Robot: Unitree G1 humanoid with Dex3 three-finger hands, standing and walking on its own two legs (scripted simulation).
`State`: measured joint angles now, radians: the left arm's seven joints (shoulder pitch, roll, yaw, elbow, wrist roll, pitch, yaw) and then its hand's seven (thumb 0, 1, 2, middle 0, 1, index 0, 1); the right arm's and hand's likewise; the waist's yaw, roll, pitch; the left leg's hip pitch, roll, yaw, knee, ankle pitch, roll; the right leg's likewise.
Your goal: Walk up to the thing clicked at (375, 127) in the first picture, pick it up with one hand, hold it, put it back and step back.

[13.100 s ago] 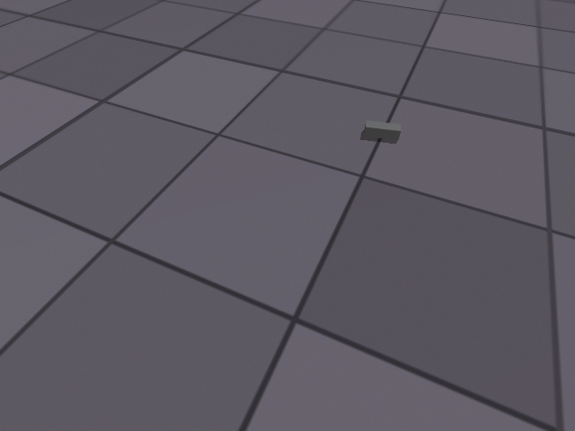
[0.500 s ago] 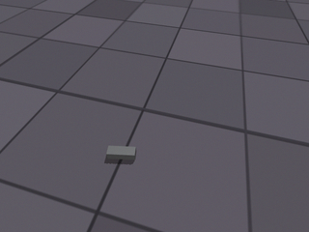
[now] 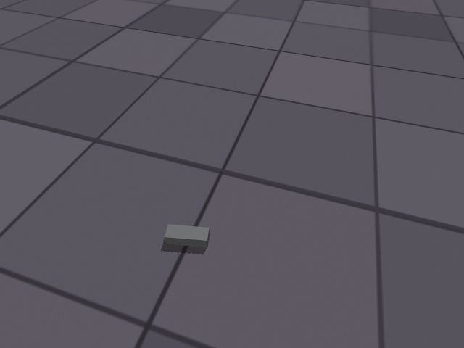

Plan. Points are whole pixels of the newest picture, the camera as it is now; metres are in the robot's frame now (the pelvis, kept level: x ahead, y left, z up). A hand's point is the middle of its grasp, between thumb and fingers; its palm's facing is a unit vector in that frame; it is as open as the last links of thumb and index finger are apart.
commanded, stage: walk up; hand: left
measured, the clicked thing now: (187, 235) +0.78 +0.24 -0.75
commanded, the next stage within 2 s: none
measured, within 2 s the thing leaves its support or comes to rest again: neither
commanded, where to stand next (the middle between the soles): +0.32 +0.00 m, yaw -3 degrees
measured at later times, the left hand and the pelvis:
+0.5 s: hand (95, 324) +0.21 +0.29 -0.15, palm faces -0.08 -0.91 -0.40, open 7.4 cm; pelvis +0.14 +0.00 -0.02, yaw -2 degrees
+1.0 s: hand (126, 278) +0.32 +0.27 -0.18, palm faces -0.03 -0.94 -0.34, open 7.4 cm; pelvis +0.25 +0.01 -0.03, yaw -2 degrees
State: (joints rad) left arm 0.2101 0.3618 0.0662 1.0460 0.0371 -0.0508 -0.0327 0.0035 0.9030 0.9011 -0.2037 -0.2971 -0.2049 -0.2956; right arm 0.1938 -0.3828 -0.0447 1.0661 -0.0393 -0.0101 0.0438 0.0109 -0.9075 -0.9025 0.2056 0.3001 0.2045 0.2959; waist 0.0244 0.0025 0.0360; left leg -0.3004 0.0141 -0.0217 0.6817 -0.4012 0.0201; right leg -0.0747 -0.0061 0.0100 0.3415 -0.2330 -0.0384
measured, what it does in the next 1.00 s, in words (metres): walks ahead: left foot, then right foot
